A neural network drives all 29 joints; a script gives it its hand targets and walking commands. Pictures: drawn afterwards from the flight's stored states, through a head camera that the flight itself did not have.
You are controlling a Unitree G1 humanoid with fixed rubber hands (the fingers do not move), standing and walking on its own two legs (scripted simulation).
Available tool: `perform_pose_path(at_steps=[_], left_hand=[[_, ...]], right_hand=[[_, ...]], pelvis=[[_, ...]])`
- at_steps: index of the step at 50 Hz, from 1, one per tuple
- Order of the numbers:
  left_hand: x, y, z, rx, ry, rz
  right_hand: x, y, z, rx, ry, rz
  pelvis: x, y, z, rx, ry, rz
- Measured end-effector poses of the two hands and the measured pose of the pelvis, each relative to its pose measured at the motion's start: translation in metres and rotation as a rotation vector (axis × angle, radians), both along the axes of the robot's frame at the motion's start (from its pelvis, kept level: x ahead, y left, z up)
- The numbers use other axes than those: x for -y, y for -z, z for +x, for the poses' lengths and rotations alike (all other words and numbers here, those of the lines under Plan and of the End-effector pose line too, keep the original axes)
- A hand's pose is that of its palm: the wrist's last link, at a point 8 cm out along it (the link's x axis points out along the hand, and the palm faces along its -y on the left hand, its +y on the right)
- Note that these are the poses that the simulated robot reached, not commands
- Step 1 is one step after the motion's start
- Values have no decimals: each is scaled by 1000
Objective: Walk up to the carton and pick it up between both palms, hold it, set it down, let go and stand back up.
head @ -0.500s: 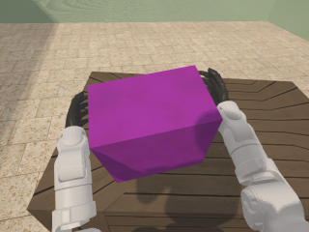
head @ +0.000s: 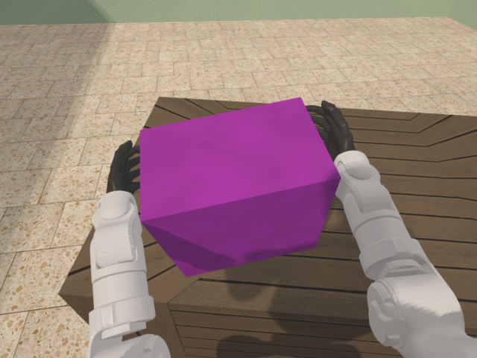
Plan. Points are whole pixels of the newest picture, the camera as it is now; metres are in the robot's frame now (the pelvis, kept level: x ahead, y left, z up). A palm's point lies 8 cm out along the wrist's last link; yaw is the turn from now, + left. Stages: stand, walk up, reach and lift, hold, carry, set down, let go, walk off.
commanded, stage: set down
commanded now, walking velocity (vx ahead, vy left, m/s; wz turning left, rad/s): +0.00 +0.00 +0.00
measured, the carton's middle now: (237, 195) +0.38 +0.05 +0.09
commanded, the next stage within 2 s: none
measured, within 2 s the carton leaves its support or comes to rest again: neither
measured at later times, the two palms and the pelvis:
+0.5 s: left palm (151, 187) +0.37 +0.20 +0.11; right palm (349, 170) +0.43 -0.15 +0.12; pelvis +0.03 +0.01 +0.00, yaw -3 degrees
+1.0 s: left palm (159, 199) +0.35 +0.19 +0.10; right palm (360, 198) +0.39 -0.17 +0.09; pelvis +0.00 +0.02 +0.00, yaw -2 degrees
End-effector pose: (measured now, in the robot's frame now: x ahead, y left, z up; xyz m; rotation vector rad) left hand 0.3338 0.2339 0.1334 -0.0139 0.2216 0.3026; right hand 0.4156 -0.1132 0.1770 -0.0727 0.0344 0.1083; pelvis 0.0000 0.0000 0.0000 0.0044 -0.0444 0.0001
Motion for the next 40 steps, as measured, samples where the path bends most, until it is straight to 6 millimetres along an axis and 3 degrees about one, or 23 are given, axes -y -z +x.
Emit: perform_pose_path(at_steps=[5, 8, 14, 18, 21, 25, 30, 34, 37, 40], left_hand=[[-8, 30, -4, -86, -16, -36], [-6, 27, 2, -50, -25, -23], [18, -6, 31, 18, 27, 90], [38, 6, 44, -73, 83, 120], [43, 22, 44, -122, 79, 74], [33, 27, 36, -66, 14, 18], [5, 29, 21, -19, -71, 35], [-12, 44, 6, -63, -106, 28], [-16, 47, 3, -65, -115, 6], [-9, 46, 7, -49, -79, 8]], right_hand=[[-11, 23, 5, -88, -17, -17], [-8, 30, 6, -75, -16, -14], [25, 29, 9, -28, 44, 55], [47, 44, 8, -101, 87, 63], [52, 59, 9, -143, 90, 30], [39, 61, 16, -93, 46, 14], [2, 42, 33, -37, -49, -2], [-24, 40, 40, -78, -101, -35], [-28, 42, 39, -99, -100, -41], [-16, 46, 29, -92, -67, -45]], pelvis=[[0, 0, 1, -25, -27, 0], [-2, 1, 4, -69, -38, -4], [-12, 0, 10, -93, -22, -9], [-16, -1, 16, -57, 19, 0], [-17, -1, 22, -56, 40, 5], [-14, 0, 27, -95, 55, 5], [-8, 1, 27, -107, 36, -1], [-2, 0, 25, -92, -2, -2], [0, 0, 24, -93, -25, -4], [-2, 1, 22, -107, -39, -9]])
